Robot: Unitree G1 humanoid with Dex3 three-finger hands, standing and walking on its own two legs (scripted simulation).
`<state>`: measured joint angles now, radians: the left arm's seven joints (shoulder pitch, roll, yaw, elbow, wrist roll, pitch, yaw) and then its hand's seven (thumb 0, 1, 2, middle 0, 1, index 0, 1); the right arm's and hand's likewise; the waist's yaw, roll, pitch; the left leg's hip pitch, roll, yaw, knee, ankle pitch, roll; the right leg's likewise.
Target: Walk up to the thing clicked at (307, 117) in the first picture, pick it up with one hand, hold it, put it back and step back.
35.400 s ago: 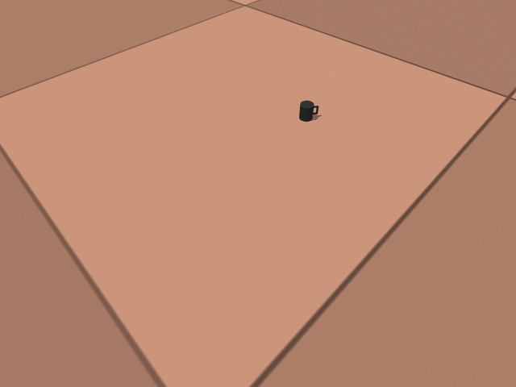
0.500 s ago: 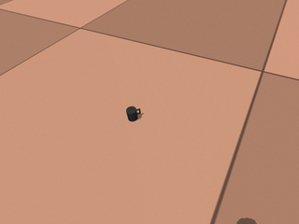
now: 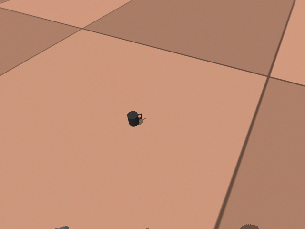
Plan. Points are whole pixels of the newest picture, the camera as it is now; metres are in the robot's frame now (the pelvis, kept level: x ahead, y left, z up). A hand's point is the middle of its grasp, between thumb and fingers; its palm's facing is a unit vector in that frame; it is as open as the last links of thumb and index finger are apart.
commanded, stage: step back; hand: left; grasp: from above
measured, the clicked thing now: (135, 118) +1.06 +0.26 -0.72
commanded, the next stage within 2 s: stand in 0.24 s
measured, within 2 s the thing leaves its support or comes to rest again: neither
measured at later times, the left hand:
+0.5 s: hand out of the picture +0.12 +0.28 -0.15, palm faces +0.02 -0.95 -0.32, open 7.4 cm
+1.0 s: hand out of the picture +0.08 +0.27 -0.14, palm faces -0.01 -0.94 -0.35, open 7.4 cm
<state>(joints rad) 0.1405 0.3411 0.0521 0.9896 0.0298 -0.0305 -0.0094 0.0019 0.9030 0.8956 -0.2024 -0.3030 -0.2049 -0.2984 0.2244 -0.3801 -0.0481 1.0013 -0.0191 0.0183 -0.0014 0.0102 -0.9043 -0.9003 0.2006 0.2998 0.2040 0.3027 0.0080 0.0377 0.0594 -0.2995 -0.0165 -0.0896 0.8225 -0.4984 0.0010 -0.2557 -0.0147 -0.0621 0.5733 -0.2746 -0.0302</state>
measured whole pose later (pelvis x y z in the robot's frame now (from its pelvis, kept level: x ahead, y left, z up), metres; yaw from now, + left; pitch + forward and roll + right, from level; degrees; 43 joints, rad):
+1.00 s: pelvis +0.02 +0.01 +0.02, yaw +0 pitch -2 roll +0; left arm 0.11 0.36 0.01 1.15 0.01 -0.02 -0.01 0.00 0.90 0.90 -0.20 -0.30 -0.20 -0.30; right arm 0.10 -0.34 -0.01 1.15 -0.01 0.00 0.02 0.01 -0.90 -0.90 0.20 0.30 0.20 0.30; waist 0.00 0.01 0.07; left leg -0.10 0.03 -0.01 0.31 -0.16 -0.03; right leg -0.11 -0.03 -0.06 0.33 -0.17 0.01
